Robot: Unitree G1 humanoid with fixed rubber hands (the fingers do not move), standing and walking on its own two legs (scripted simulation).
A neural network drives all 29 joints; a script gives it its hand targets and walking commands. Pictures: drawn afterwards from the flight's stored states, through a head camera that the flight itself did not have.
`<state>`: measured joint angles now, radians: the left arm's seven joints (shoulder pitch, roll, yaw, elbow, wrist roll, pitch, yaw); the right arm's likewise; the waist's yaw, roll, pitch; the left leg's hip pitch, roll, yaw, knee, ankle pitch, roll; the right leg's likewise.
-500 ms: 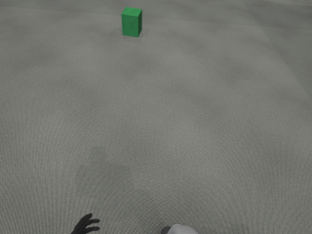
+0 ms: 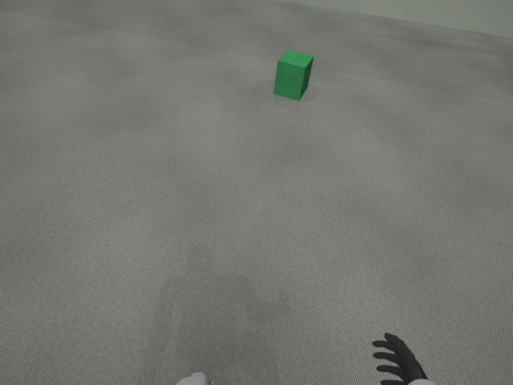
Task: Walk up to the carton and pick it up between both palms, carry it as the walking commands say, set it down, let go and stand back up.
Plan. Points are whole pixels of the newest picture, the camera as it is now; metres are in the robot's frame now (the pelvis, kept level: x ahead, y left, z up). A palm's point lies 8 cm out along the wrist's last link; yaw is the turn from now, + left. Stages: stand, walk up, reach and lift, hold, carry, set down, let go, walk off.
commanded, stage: walk up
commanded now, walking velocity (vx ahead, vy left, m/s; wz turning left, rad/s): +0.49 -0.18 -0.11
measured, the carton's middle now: (293, 74) +2.21 -0.17 -0.62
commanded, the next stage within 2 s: none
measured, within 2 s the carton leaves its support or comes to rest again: neither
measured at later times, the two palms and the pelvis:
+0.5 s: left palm (176, 300) +0.28 +0.17 -0.10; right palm out of the picture +0.13 -0.30 -0.13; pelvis +0.19 -0.07 +0.02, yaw +0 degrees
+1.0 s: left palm (174, 268) +0.36 +0.20 -0.14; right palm (377, 219) +0.52 -0.26 -0.11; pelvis +0.43 -0.04 +0.01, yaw -1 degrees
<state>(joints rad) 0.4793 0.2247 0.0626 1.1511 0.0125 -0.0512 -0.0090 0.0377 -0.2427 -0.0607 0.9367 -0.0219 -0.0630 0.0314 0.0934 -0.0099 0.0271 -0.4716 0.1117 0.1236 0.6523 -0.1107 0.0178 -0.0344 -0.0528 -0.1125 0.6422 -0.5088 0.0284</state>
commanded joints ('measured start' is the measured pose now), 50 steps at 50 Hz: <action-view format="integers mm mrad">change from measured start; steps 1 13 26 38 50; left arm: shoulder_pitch -101 -230 -125 -50 -97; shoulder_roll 84 9 89 80 -16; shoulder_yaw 21 -1 9 8 -11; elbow -141 -172 -143 -76 -89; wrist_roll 10 10 0 4 7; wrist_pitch -25 35 -54 -33 -5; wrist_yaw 0 -39 11 10 -20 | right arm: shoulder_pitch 419 260 240 49 163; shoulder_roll -235 -117 -20 -9 -102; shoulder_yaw -45 -12 -6 6 -21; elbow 87 117 54 -16 57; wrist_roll -3 -3 -16 16 0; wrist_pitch -7 9 14 38 -10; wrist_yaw -42 -37 7 14 -38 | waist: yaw -192 -120 -72 -76 -90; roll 98 126 -116 -210 198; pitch -114 54 35 106 33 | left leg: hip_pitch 504 90 -209 67 239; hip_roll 401 243 99 7 283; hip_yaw -602 -187 -91 12 -230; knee -376 -491 464 6 -469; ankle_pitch -136 -302 -149 -155 -273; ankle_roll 93 74 -63 -65 101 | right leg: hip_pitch -555 -302 -104 -161 -520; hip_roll -48 -51 -295 -224 -127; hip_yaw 171 -25 232 74 77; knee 598 7 -494 -485 298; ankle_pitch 131 241 146 232 96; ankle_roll -32 29 -127 -140 -14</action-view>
